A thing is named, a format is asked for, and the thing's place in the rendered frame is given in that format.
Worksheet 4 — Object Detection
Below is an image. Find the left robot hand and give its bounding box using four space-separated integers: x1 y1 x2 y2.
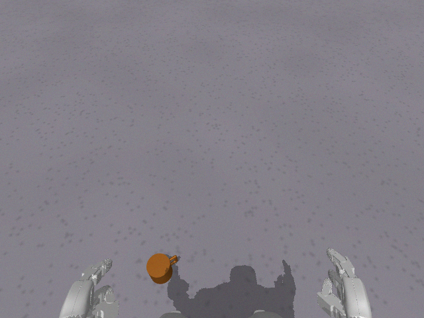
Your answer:
59 259 119 318

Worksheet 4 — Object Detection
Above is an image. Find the mug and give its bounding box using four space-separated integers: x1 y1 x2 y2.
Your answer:
146 253 178 284

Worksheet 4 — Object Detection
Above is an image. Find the right robot hand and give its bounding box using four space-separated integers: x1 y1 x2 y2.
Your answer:
317 248 372 318

